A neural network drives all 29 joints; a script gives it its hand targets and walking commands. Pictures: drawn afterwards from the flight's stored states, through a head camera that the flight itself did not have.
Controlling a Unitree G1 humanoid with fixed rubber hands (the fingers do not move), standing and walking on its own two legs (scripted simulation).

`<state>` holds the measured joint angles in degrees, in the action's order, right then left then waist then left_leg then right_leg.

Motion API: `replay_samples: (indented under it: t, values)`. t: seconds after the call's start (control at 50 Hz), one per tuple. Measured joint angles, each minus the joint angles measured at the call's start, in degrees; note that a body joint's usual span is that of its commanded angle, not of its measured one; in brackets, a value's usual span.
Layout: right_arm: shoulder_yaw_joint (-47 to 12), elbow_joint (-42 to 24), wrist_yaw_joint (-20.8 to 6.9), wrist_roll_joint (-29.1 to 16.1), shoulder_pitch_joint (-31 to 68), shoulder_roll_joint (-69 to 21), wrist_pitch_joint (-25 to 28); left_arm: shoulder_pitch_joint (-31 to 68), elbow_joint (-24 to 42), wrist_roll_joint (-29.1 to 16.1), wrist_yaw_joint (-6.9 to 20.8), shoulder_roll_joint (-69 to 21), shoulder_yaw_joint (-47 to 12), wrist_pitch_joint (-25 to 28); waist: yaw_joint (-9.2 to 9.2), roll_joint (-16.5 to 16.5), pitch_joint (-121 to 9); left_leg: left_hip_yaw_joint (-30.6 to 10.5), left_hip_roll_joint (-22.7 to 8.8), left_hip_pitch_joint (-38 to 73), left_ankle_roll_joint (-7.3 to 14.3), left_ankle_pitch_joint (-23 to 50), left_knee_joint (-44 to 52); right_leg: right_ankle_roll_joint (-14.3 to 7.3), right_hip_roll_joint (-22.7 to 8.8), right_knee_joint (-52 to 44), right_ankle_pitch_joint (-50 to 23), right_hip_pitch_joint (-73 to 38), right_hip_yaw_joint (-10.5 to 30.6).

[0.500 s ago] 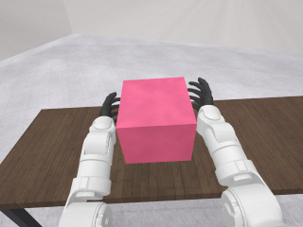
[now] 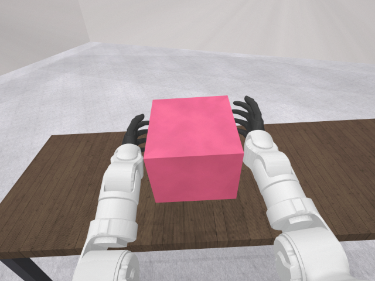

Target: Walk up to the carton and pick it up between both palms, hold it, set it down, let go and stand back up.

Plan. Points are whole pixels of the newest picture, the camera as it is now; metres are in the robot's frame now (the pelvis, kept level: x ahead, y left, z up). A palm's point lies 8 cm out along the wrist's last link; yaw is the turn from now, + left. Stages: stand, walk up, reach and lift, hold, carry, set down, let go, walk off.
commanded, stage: hold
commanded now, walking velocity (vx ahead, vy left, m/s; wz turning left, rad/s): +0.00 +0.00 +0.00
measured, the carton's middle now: (192, 147) +0.37 +0.01 +0.16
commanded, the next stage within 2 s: set down in 0.04 s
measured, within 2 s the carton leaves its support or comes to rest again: neither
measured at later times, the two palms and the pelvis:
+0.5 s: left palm (131, 148) +0.36 +0.14 +0.17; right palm (251, 130) +0.39 -0.12 +0.19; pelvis +0.00 +0.00 +0.00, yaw +0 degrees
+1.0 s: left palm (142, 158) +0.38 +0.13 +0.12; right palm (252, 157) +0.39 -0.13 +0.10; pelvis +0.02 +0.00 +0.00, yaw +0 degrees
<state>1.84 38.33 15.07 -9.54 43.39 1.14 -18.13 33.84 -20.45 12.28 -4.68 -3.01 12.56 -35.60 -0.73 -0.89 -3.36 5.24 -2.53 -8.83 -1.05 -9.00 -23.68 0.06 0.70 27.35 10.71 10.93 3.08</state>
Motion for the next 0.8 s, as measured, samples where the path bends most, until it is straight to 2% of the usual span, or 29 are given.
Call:
replay_samples:
  t: [0.24, 0.34, 0.44, 0.52, 0.6, 0.68, 0.8]
  values:
    - [0.0, 0.0, 0.51, -1.21, 0.49, 0.05, -0.91, 0.0, 0.0, -0.6, -0.12, 0.0, 0.18, -0.62, 0.0, 0.02, 2.23, 0.0, 0.01, 0.87, 0.0, 0.04, 0.11, -0.08, 0.0, -0.11, -0.03, -0.87, 0.0]
    - [0.0, -0.03, 0.2, -0.61, 0.72, 0.06, 0.13, 0.0, 0.02, -0.7, -0.43, -0.01, 0.2, 0.65, 0.0, 0.02, 2.3, 0.0, 0.01, 0.88, 0.0, 0.04, 0.18, -0.14, 0.01, -0.13, 0.04, -0.86, 0.0]
    - [0.66, 0.33, -1.45, 3.99, 1.0, -0.61, 2.76, 0.03, 0.03, 0.8, -0.18, -1.06, 2.11, 3.84, 0.0, 0.02, 2.31, 0.0, 0.02, 0.98, 0.0, 0.04, 0.45, -0.19, 0.01, -0.2, 0.12, -0.86, 0.0]
    - [3.16, 2.1, -3.32, 8.55, 0.88, -2.39, 6.59, 0.02, 0.02, 4.52, 1.67, -2.68, 5.29, 6.53, 0.0, 0.04, 3.13, -0.01, 0.05, 1.45, 0.0, 0.07, 0.92, -0.28, 0.01, -0.26, 0.28, -1.14, -0.01]
    - [3.88, 2.99, -3.59, 10.69, -0.48, -3.28, 10.25, 0.03, 0.02, 6.84, 3.17, -3.28, 6.67, 8.25, -0.01, 0.3, 5.29, -0.01, 0.1, 2.42, 0.0, 0.36, 1.87, -0.38, 0.0, -0.6, 0.31, -1.83, -0.03]
    - [3.89, 3.0, -3.15, 10.29, -2.69, -3.32, 14.11, 0.02, 0.01, 7.47, 3.36, -3.84, 6.69, 9.96, 0.0, 0.44, 7.16, 0.0, 0.11, 2.56, 0.0, 0.44, 2.36, -0.46, 0.01, -0.8, 0.38, -1.84, -0.04]
    - [3.89, 2.56, -2.44, 5.24, -6.43, -3.32, 18.45, -0.64, 0.01, 6.72, 3.03, -4.84, 6.12, 11.15, -0.01, 0.44, 8.33, 0.0, 0.11, 2.57, 0.0, 0.44, 3.0, -0.49, 0.03, -1.42, 0.45, -1.85, -0.05]
